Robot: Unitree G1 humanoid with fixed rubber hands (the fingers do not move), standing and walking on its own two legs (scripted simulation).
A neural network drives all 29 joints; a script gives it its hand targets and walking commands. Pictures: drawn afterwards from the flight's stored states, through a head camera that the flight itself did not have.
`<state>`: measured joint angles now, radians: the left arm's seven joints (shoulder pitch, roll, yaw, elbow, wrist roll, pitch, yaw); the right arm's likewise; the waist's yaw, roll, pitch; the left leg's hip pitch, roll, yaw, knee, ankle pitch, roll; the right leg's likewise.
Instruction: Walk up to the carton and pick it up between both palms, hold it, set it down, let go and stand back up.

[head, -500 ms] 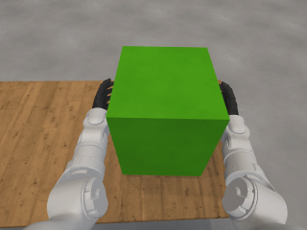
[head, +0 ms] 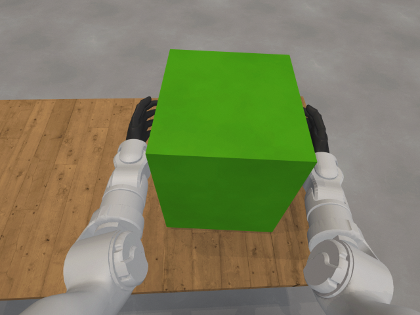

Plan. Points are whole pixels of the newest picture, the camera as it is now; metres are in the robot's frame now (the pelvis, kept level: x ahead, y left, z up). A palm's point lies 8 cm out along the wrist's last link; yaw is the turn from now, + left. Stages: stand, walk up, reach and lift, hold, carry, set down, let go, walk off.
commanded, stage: set down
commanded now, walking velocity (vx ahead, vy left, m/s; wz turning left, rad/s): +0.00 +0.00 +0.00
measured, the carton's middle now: (224, 146) +0.47 -0.02 +0.00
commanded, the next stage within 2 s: none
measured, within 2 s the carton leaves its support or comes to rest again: neither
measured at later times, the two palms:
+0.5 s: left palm (139, 138) +0.44 +0.15 +0.06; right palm (316, 147) +0.43 -0.19 +0.06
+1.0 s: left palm (139, 140) +0.44 +0.15 +0.05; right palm (315, 149) +0.42 -0.19 +0.06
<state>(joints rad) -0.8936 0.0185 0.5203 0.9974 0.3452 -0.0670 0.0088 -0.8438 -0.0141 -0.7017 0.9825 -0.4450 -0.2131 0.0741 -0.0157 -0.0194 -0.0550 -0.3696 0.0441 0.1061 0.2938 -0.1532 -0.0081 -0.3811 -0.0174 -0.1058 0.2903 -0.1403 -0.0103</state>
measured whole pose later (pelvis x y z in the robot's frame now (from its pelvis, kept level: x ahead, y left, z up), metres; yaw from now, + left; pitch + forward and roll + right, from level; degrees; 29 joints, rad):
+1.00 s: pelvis +0.01 +0.01 +0.00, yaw -1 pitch +12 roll +0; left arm -0.83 -0.04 0.58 0.88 0.41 -0.06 -0.02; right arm -0.80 0.02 -0.72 0.90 -0.48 -0.19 0.13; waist -0.02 -0.04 -0.03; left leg -0.33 0.04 0.11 0.30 -0.17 0.00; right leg -0.35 -0.02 -0.09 0.29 -0.15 0.00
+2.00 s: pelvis -0.04 -0.01 -0.05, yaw -2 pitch +33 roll +0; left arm -1.20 0.34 -0.25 1.45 -0.46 -0.26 0.05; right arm -1.21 -0.49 0.19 1.46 0.52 -0.21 0.10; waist 0.04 0.02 -0.31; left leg -1.01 0.08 0.07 0.68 -0.25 -0.02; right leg -1.02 0.00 -0.07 0.65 -0.21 -0.03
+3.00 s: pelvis -0.02 +0.00 -0.01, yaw -3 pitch +15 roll -1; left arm -1.12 0.38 -0.04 1.09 -0.28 0.19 0.03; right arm -1.16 -0.58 0.22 1.23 0.54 0.10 0.07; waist 0.03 0.00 -0.15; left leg -0.49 0.05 0.06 0.40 -0.18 -0.02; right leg -0.50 0.02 -0.03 0.35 -0.12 -0.02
